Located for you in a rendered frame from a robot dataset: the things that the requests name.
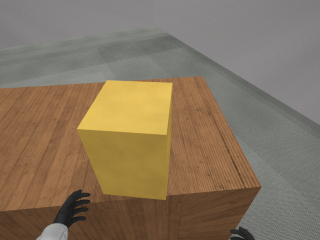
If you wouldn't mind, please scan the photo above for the carton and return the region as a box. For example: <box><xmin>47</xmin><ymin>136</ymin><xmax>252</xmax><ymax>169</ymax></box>
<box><xmin>77</xmin><ymin>80</ymin><xmax>173</xmax><ymax>200</ymax></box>

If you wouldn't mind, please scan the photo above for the left robot forearm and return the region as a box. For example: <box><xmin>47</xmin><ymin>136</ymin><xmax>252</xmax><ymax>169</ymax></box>
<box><xmin>36</xmin><ymin>223</ymin><xmax>68</xmax><ymax>240</ymax></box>

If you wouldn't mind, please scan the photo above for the pedestal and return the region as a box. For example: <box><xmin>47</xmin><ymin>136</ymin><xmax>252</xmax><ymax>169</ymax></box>
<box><xmin>0</xmin><ymin>76</ymin><xmax>262</xmax><ymax>240</ymax></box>

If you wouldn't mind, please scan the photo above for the robot right hand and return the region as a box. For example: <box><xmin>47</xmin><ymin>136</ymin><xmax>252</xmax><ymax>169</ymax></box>
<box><xmin>230</xmin><ymin>227</ymin><xmax>255</xmax><ymax>240</ymax></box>

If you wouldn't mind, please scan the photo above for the robot left hand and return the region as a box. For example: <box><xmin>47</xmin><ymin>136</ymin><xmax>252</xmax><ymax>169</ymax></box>
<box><xmin>52</xmin><ymin>189</ymin><xmax>91</xmax><ymax>229</ymax></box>

